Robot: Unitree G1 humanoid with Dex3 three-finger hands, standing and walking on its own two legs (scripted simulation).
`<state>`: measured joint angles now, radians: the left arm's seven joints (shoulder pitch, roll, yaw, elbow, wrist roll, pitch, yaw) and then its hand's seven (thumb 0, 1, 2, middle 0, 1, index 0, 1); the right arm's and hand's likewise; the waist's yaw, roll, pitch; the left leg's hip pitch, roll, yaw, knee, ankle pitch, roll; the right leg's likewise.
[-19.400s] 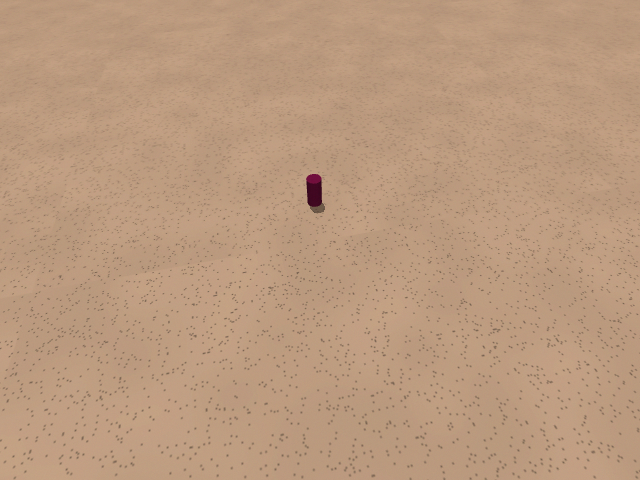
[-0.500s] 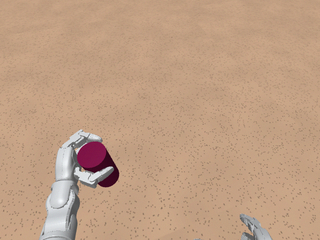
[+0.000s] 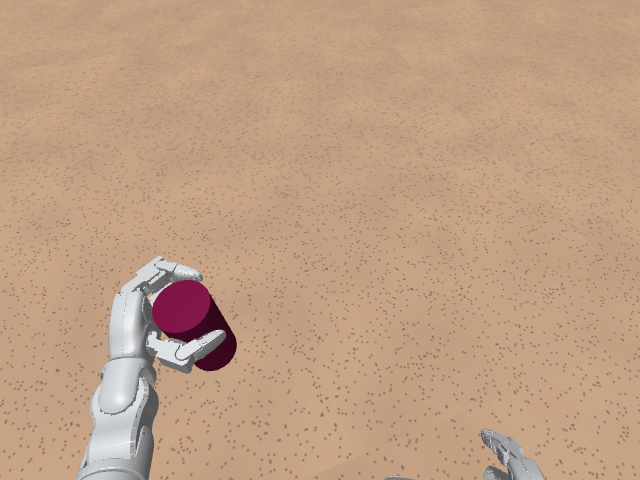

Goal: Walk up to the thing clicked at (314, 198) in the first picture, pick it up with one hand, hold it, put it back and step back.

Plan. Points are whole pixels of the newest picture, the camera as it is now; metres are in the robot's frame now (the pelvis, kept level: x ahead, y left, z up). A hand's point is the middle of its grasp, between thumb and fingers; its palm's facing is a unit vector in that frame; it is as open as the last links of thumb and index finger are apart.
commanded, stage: hold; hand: left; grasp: from the side
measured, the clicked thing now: (199, 329) +0.32 +0.16 +0.00
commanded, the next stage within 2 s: crouch in 0.22 s
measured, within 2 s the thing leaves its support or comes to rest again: neither
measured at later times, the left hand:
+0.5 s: hand (187, 315) +0.33 +0.17 +0.03, palm faces +0.09 -1.00 -0.03, open 9.9 cm
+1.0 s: hand (217, 355) +0.36 +0.18 -0.19, palm faces +0.09 -1.00 -0.02, open 9.9 cm
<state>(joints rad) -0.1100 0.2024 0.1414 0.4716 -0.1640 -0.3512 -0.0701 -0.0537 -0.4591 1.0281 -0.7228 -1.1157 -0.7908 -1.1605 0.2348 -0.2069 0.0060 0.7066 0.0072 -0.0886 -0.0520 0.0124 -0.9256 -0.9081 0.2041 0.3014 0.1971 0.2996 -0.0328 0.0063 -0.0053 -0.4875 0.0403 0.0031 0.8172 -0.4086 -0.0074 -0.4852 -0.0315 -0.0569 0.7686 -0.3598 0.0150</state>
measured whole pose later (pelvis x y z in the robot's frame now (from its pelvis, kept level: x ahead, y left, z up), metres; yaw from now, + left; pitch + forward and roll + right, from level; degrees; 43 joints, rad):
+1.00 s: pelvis -0.04 +0.00 -0.16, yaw -1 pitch +28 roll -3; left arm -0.44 0.28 0.30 0.97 -0.15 -0.72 -0.14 -0.05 -0.46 1.03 -0.74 -1.10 -0.80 -1.14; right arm 0.18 -0.26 -0.01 0.71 -0.06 -0.08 0.02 0.01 -0.90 -0.91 0.20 0.30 0.20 0.30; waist -0.10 0.00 -0.18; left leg -1.43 0.04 -0.04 1.59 -0.64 -0.01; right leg -1.43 -0.05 -0.06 1.54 -0.59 0.00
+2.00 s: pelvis -0.09 +0.01 -0.42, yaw -7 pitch +28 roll -9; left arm -0.80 0.62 0.51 1.26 -0.03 -0.75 -0.15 -0.05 -0.49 1.06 -0.74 -1.11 -0.80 -1.16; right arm 0.10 -0.31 0.19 0.71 -0.18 0.00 0.10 0.00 -0.92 -0.91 0.21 0.30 0.20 0.30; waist -0.27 -0.06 0.06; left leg -2.26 0.01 -0.16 2.45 -0.69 0.00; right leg -2.20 -0.05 -0.11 2.31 -0.60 0.02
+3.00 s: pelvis -0.09 +0.02 -0.44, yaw -13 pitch +20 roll -17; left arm -0.86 0.92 0.45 1.51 -0.03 -0.94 -0.06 -0.05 -0.48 1.07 -0.73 -1.11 -0.80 -1.15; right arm -0.09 -0.37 0.48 0.60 -0.32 0.04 0.12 0.00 -0.92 -0.91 0.21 0.30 0.20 0.30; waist -0.33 -0.22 0.28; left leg -2.24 0.00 -0.32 2.60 -0.73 0.00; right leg -2.11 -0.01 -0.23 2.33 -0.59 0.06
